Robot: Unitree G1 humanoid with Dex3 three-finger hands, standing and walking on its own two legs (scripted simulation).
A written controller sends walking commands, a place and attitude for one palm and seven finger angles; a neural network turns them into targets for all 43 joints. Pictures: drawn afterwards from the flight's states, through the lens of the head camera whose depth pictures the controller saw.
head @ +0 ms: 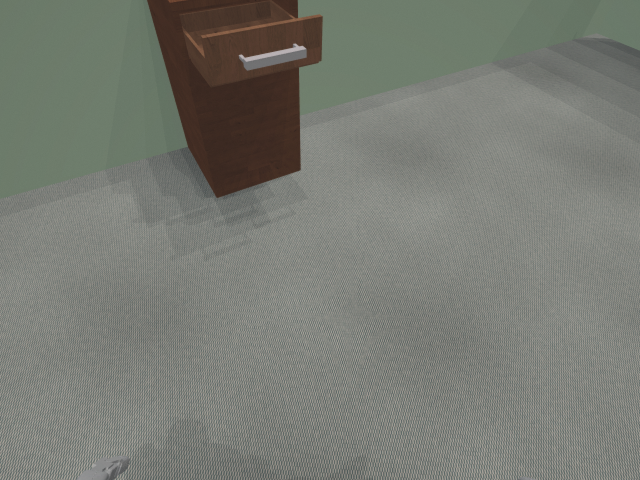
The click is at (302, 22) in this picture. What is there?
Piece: drawer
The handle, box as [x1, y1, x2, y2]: [239, 43, 306, 70]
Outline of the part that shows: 306,49 303,46 298,46 295,43 293,44 292,48 245,58 241,54 239,55 239,58 243,62 244,67 247,70 306,57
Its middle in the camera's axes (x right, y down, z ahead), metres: -0.15 -0.57 +1.19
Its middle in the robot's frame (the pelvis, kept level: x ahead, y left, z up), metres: +1.26 +0.21 -0.05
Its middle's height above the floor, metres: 0.71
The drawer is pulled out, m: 0.22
